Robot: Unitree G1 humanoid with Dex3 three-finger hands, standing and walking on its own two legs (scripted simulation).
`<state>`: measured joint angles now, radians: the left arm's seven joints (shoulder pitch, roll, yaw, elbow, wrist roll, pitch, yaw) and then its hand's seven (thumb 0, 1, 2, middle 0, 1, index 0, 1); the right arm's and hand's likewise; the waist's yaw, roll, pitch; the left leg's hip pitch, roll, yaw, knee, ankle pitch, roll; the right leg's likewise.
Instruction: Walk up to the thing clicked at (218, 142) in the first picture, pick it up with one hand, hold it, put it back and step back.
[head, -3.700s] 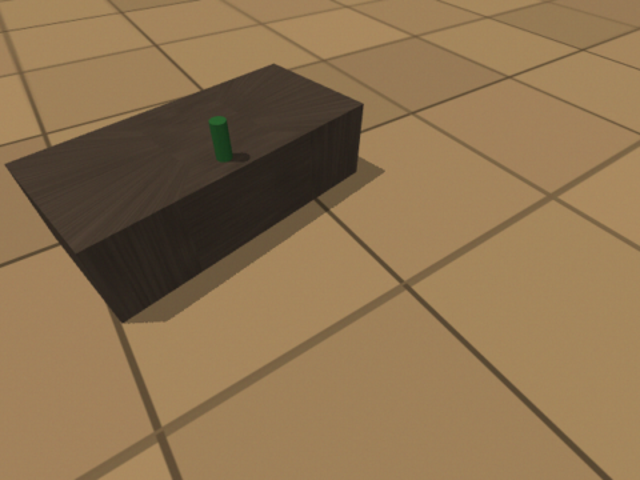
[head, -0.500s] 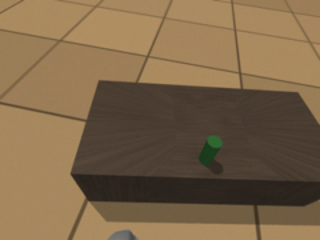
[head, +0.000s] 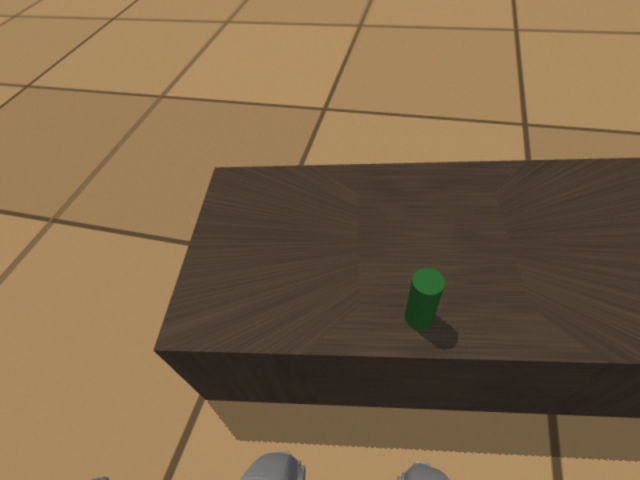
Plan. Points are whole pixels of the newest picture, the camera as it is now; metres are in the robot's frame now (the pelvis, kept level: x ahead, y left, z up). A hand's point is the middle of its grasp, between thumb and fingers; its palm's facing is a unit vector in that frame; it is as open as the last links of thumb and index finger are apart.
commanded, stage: walk up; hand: right
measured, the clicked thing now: (423, 300) +0.51 -0.17 -0.28
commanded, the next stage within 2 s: stand in 1.58 s
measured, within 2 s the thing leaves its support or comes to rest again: neither
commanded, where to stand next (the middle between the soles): +0.10 +0.06 m, yaw -1 degrees
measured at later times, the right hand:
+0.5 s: hand out of the picture +0.10 -0.22 -0.14, palm faces -0.04 +0.92 -0.38, open 7.4 cm
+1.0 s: hand out of the picture +0.12 -0.22 -0.12, palm faces +0.00 +0.93 -0.36, open 7.4 cm
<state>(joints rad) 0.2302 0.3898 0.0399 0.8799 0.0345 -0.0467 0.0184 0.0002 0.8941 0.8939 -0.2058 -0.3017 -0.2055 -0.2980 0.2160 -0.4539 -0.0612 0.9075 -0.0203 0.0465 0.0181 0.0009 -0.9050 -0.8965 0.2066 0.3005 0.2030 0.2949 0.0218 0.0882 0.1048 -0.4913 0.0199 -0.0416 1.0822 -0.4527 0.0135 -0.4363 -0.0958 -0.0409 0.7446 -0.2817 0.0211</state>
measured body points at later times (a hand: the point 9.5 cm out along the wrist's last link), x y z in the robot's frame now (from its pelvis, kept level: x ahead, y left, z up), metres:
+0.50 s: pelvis +0.02 +0.05 +0.01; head +0.05 +0.05 +0.46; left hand +0.09 +0.36 -0.12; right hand +0.11 -0.27 -0.11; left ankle +0.00 +0.15 -0.71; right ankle +0.07 -0.09 -0.71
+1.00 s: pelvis +0.03 +0.04 +0.03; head +0.05 +0.04 +0.48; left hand +0.14 +0.34 -0.09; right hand +0.12 -0.27 -0.10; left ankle +0.00 +0.15 -0.71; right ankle +0.07 -0.09 -0.71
